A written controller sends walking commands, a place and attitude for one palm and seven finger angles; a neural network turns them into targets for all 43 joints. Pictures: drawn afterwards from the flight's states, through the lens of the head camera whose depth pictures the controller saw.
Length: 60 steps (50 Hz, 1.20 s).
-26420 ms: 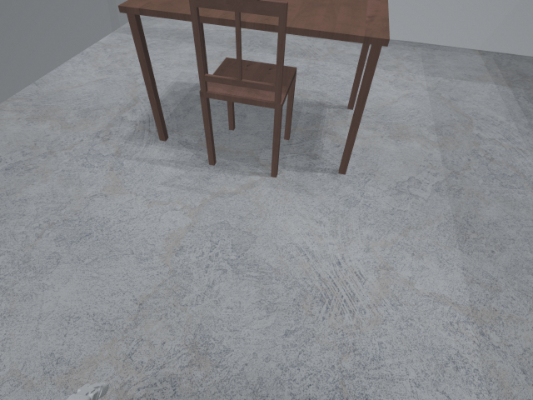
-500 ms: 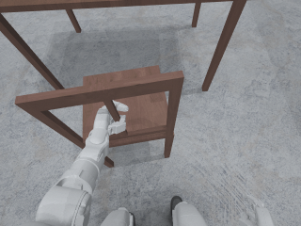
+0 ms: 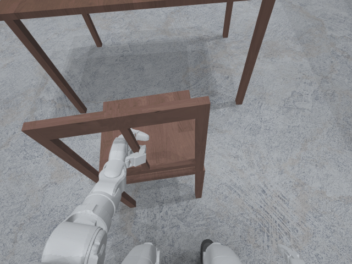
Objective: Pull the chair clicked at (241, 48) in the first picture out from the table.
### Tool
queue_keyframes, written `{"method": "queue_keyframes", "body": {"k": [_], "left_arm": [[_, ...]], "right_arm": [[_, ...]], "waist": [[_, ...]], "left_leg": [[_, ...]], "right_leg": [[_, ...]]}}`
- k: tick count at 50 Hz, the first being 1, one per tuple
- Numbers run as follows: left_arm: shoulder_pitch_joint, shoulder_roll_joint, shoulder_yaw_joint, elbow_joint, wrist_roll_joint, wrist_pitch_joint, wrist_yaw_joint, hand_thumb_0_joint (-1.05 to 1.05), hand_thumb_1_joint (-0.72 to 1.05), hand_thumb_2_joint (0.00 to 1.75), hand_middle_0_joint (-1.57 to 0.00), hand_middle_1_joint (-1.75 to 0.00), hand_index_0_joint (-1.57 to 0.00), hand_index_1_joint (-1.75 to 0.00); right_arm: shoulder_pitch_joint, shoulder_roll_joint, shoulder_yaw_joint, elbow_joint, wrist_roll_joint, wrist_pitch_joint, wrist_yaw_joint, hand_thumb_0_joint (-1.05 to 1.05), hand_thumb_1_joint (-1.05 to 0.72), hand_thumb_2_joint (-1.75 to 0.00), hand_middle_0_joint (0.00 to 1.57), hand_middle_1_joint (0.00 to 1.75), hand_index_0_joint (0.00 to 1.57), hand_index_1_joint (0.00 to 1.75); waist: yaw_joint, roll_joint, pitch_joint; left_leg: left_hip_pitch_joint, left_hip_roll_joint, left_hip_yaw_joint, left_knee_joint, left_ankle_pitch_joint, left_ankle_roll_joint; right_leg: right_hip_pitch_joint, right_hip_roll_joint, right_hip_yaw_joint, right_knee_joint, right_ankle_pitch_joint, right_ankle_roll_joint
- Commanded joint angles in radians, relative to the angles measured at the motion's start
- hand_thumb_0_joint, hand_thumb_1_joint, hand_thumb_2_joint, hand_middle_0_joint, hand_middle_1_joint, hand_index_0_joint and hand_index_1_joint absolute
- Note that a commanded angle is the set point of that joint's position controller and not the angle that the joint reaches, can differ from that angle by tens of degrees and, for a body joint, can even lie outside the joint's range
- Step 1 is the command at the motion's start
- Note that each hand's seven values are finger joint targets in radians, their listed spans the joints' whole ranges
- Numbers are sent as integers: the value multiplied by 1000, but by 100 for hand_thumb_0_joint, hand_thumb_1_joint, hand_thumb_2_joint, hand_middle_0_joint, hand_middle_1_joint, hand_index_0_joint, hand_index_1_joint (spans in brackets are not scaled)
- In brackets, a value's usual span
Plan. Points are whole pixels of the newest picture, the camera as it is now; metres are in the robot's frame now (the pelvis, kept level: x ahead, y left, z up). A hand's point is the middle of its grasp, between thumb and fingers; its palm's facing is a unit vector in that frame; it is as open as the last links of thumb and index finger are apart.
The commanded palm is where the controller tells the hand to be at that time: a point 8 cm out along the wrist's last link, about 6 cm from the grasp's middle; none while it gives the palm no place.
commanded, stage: stop walking, hand still on the chair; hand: left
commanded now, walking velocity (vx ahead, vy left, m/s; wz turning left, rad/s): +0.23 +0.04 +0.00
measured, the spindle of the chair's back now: (137, 150) +0.40 +0.12 -0.09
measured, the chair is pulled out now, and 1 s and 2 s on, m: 0.52 0.60 0.60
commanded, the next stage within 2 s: open the thumb and straighten the fingers in 0.96 s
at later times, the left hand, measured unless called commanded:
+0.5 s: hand (137, 189) +0.28 +0.10 -0.05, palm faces -0.08 -0.99 -0.15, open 5.1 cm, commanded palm +0.27 +0.15 -0.05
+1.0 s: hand (136, 190) +0.28 +0.10 -0.05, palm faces -0.19 -0.97 -0.14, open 5.0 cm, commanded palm +0.27 +0.16 -0.05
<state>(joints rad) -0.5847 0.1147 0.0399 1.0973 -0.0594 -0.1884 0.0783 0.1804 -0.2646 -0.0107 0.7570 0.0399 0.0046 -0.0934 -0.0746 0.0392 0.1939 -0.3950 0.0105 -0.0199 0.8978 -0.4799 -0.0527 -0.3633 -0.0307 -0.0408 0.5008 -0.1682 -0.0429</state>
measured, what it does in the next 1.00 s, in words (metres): steps on the spot: left foot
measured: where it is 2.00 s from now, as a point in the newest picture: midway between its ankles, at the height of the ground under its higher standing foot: outside the picture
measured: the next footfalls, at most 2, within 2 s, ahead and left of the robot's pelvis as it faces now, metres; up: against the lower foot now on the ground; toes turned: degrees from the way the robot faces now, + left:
left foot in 0.12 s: -0.04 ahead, +0.17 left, +0.00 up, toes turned +2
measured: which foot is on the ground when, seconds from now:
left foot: up 0.00-0.10, down 0.12-1.00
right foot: down 0.00-1.00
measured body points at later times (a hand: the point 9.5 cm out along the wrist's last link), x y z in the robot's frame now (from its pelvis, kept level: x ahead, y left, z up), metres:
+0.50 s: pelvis -0.02 +0.01 -0.01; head +0.00 -0.02 +0.44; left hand +0.28 +0.15 -0.04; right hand +0.08 -0.22 -0.15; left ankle -0.08 +0.17 -0.74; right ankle +0.06 -0.09 -0.74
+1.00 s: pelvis -0.01 +0.04 +0.00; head +0.01 +0.03 +0.45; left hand +0.28 +0.15 -0.04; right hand +0.10 -0.20 -0.12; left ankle -0.08 +0.17 -0.74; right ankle +0.06 -0.09 -0.74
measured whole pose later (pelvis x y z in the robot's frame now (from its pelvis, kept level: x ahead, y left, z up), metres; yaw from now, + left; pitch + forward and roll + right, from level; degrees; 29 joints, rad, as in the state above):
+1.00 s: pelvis -0.01 +0.04 +0.00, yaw -1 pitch -1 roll +1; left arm -0.22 0.06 -0.17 0.77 -0.02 -0.12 0.08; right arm 0.23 -0.21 0.02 0.68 0.02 0.04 -0.11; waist -0.04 0.02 0.06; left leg -0.08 0.02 0.05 0.45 -0.35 -0.02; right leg -0.32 -0.04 -0.01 0.48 -0.15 0.02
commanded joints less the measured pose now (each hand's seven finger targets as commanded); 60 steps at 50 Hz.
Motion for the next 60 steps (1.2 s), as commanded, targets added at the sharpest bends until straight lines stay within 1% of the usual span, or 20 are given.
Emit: {"method": "queue_keyframes", "body": {"k": [1,3,5,7,8,9,14,16,18,20,25,28,33,34,44,50,53,54,56,60], "left_arm": [[-226,174,0,-359,20,-31,22,0,90,90,-50,-145,-50,-145],[-201,128,-39,-392,11,-11,19,0,90,90,-50,-145,-50,-145],[-196,120,-45,-442,1,6,11,0,90,90,-50,-145,-50,-145],[-223,70,-83,-494,5,20,-3,0,90,90,-50,-145,-50,-145],[-199,41,-105,-451,12,37,-12,0,90,90,-50,-145,-50,-145],[-243,31,-131,-501,7,33,-21,0,90,90,-50,-145,-50,-145],[-133,58,-112,-439,25,37,-13,0,90,90,-50,-145,-50,-145],[-100,48,-125,-425,30,28,-10,0,90,90,-50,-145,-50,-145],[-34,72,-106,-396,29,26,-3,0,90,90,-50,-145,-50,-145],[12,89,-89,-410,27,23,1,0,90,90,-50,-145,-50,-145],[108,77,-95,-417,44,-6,6,0,90,90,-50,-145,-50,-145],[111,62,-113,-459,46,-9,6,0,90,90,-50,-145,-50,-145],[125,44,-138,-508,43,-3,4,0,90,90,-50,-145,-50,-145],[135,49,-148,-508,40,0,5,0,90,90,-50,-145,-50,-145],[131,29,-169,-516,40,15,8,0,90,90,-50,-145,-50,-145],[151,20,-169,-502,42,13,10,0,90,90,-50,-145,-50,-145],[124,63,-134,-630,43,-4,12,0,90,90,-50,-145,-50,-145],[276,-9,-209,-457,36,50,-2,0,78,84,-50,-145,-50,-145],[175,28,-156,-660,22,28,-14,0,54,73,-50,-145,-50,-145],[246,-3,-203,-758,47,48,-20,0,5,49,-50,-145,-50,-145]], "right_arm": [[35,-76,-13,-157,-6,-34,-23,0,-90,-90,20,30,20,30],[54,-75,-10,-163,-10,-29,-30,0,-90,-90,20,30,20,30],[60,-99,-26,-176,-19,-21,-37,0,-90,-90,20,30,20,30],[65,-124,-41,-202,-11,-8,-25,0,-90,-90,20,30,20,30],[68,-114,-37,-201,-2,2,-20,0,-90,-90,20,30,20,30],[22,-89,-20,-198,-13,-6,-18,0,-90,-90,20,30,20,30],[59,-113,-35,-184,-1,0,4,0,-90,-90,20,30,20,30],[56,-86,-29,-188,-4,-5,1,0,-90,-90,20,30,20,30],[69,-64,-24,-171,-5,-5,-3,0,-90,-90,20,30,20,30],[72,-64,-19,-151,-16,-12,-8,0,-90,-90,20,30,20,30],[41,-67,-15,-150,-24,-38,-16,0,-90,-90,20,30,20,30],[31,-60,-19,-166,-18,-35,-18,0,-90,-90,20,30,20,30],[11,-63,-20,-184,-14,-23,-27,0,-90,-90,20,30,20,30],[11,-70,-21,-175,-13,-22,-30,0,-90,-90,20,30,20,30],[7,-74,-16,-192,-17,0,-30,0,-90,-90,20,30,20,30],[15,-71,-15,-194,-20,1,-29,0,-90,-90,20,30,20,30],[5,-66,-18,-210,-25,-2,-28,0,-90,-90,20,30,20,30],[22,-106,-28,-179,14,-2,-1,0,-90,-90,20,30,20,30],[25,-99,-35,-206,11,-21,25,0,-90,-90,20,30,20,30],[33,-77,-30,-214,3,-68,56,0,-90,-90,20,30,20,30]], "waist": [[60,-199,-538],[47,-186,-543],[47,-55,-514],[63,126,-508],[58,116,-495],[46,221,-476],[53,2,-363],[49,-111,-350],[54,-214,-316],[52,-177,-288],[67,-67,-322],[62,-140,-383],[55,-110,-425],[52,-52,-415],[58,-10,-355],[63,-44,-361],[65,-104,-384],[6,-185,-416],[17,-274,-479],[27,-14,-471]], "left_leg": [[100,12,20,-229,52,19],[180,16,45,-436,156,30],[308,79,22,-599,299,63],[369,229,-113,-554,462,144],[376,220,-65,-514,529,149],[358,228,-105,-537,587,166],[219,166,-18,-469,339,118],[154,83,49,-443,145,84],[172,15,96,-385,-13,68],[224,17,80,-412,56,70],[231,71,14,-513,295,74],[233,68,33,-478,355,60],[264,87,25,-490,474,50],[265,91,22,-503,492,49],[221,93,6,-547,390,56],[227,92,11,-533,414,57],[238,90,7,-516,443,57],[93,34,62,-484,431,52],[13,22,68,-428,394,70],[11,1,72,-424,385,50]], "right_leg": [[390,-273,162,-59,505,-95],[370,-232,145,-65,280,-57],[296,-136,92,13,84,6],[181,-28,11,103,-72,50],[180,-2,-12,112,-31,49],[141,-10,-13,150,-75,47],[267,3,-5,-25,-100,30],[292,-58,111,-108,-190,6],[164,-139,227,-244,-473,-22],[117,-149,225,-278,-439,-18],[234,-89,130,-126,-23,24],[315,-118,143,-105,176,14],[338,-111,100,-39,357,5],[329,-108,92,-38,366,8],[265,-79,85,-49,176,10],[270,-82,92,-43,214,7],[302,-93,100,-37,278,3],[277,-49,-1,10,258,17],[292,-41,23,21,268,16],[206,-37,9,44,216,9]]}}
